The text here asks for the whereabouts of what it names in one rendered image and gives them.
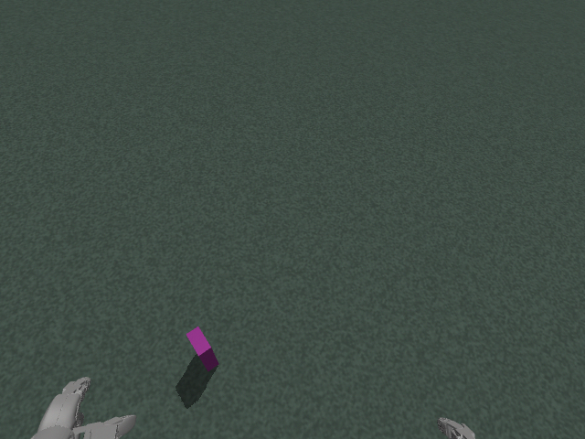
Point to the carton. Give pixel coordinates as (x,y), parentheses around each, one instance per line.
(202,348)

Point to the right robot hand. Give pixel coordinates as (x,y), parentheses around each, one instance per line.
(454,430)

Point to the left robot hand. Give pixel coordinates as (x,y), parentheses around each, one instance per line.
(64,410)

